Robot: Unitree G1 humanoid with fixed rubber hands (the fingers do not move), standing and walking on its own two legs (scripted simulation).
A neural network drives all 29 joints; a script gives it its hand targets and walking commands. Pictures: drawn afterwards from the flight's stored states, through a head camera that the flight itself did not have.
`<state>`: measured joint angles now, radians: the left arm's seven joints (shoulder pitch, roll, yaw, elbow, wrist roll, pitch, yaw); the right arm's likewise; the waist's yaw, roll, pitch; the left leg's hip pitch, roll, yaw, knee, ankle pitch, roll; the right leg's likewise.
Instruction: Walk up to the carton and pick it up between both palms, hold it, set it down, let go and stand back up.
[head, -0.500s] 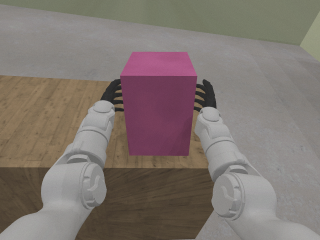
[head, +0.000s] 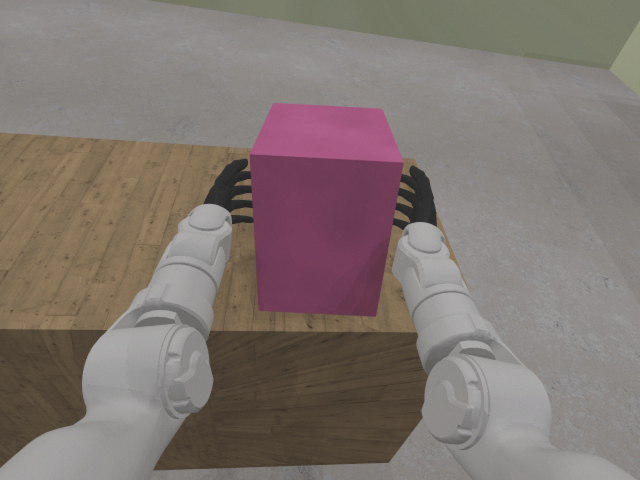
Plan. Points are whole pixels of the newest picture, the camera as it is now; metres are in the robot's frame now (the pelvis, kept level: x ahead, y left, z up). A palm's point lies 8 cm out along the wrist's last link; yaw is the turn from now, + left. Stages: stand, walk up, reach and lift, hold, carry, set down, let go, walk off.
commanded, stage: set down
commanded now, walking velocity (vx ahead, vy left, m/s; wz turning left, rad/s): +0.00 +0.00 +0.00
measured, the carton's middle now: (322, 206) +0.49 -0.04 +0.11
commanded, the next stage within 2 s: none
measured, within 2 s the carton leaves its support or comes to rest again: rests again in 1.84 s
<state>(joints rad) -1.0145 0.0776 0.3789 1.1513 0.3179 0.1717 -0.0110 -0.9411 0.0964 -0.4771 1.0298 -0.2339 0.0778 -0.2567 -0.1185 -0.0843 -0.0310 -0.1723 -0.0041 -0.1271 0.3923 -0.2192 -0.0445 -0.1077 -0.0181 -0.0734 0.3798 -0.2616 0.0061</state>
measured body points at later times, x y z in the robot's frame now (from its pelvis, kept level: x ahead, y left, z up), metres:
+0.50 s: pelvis +0.01 +0.00 +0.00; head +0.03 +0.04 +0.45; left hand +0.47 +0.10 +0.10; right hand +0.42 -0.16 +0.12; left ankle +0.00 +0.15 -0.74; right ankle -0.04 -0.11 -0.74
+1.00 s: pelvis +0.01 +0.00 +0.00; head +0.03 +0.03 +0.45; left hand +0.47 +0.10 +0.10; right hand +0.41 -0.17 +0.11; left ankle +0.00 +0.15 -0.74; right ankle -0.04 -0.11 -0.74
